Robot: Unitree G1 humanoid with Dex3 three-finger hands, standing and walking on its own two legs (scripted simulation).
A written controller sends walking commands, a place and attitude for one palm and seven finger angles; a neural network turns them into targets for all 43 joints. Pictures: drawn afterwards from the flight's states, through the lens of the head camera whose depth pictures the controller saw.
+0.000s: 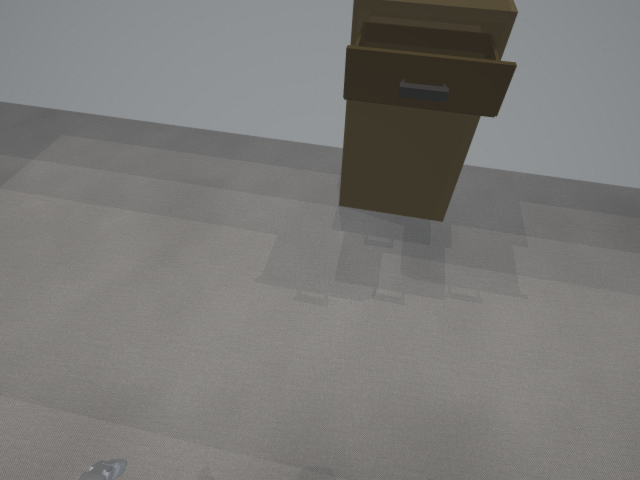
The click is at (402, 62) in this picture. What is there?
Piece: drawer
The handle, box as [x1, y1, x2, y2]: [398, 79, 448, 101]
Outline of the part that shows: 400,82 398,96 440,101 446,100 448,87 446,87 443,83 440,87 405,83 404,79 402,79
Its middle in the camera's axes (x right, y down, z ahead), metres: +0.27 -0.40 +1.02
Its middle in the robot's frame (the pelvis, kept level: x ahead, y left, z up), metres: +1.04 -0.22 -0.01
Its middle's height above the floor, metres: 0.76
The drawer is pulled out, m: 0.28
